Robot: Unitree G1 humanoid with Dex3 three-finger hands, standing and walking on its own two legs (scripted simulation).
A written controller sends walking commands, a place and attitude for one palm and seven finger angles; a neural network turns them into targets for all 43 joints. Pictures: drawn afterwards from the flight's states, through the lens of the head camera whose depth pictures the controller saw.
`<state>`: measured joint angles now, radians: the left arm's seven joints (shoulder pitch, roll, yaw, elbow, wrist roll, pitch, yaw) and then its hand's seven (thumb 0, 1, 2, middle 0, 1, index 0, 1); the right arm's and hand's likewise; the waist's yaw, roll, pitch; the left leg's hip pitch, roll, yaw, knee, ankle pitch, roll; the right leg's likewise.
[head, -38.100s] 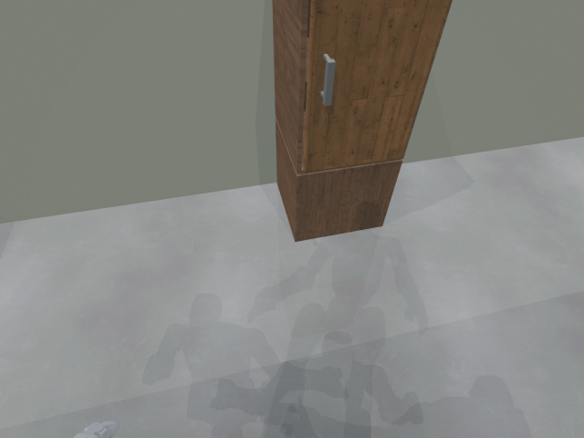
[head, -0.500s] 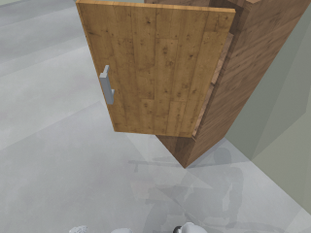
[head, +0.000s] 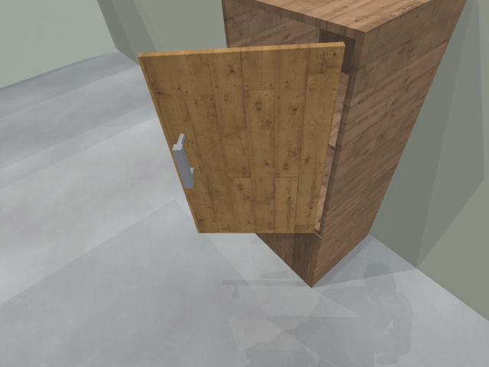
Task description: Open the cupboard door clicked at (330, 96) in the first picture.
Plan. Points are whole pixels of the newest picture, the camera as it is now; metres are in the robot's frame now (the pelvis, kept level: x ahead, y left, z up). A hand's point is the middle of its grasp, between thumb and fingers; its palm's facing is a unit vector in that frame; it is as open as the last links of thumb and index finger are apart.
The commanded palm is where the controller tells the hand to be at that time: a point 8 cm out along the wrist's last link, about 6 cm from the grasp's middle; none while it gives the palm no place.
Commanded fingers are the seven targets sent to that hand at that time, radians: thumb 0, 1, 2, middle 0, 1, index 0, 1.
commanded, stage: look again from close up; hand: left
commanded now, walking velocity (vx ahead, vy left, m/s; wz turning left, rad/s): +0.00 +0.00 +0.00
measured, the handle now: (185, 161) +0.55 +0.19 +0.01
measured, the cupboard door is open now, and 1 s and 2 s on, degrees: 48 48 48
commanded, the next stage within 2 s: raise the hand with hooked fingers in 0.64 s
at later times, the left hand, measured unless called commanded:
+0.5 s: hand out of the picture +0.06 +0.13 -0.16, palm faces +0.02 -0.97 -0.26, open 7.2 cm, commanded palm none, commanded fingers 0.00 0.90 0.90 -0.20 -0.30 -0.20 -0.30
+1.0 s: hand (172, 308) +0.21 +0.14 -0.01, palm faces +0.19 -0.98 -0.01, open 7.8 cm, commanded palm +0.13 +0.20 -0.05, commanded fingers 0.00 0.57 0.76 -0.22 -0.51 -0.22 -0.51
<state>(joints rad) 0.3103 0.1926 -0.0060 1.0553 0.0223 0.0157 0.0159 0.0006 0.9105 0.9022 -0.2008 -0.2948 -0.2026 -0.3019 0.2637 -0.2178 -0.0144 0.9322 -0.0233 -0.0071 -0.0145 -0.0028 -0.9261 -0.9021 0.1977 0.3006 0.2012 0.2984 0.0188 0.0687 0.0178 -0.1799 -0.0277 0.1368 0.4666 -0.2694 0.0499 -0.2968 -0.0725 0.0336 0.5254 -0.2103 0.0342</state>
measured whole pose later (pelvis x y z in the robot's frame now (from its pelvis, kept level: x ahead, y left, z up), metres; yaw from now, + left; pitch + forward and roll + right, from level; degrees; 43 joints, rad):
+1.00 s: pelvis +0.01 -0.06 -0.03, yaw +4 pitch +7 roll +2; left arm 0.31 0.15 0.16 0.29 -0.24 -0.53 -0.18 0.00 0.79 0.85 -0.21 -0.37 -0.21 -0.38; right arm 0.19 -0.28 -0.08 0.70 0.01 -0.31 -0.04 0.01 -0.90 -0.90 0.20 0.30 0.20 0.30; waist -0.01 -0.01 -0.09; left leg -0.51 0.03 0.03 0.79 -0.40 -0.04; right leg -0.60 -0.04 -0.06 0.83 -0.36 -0.03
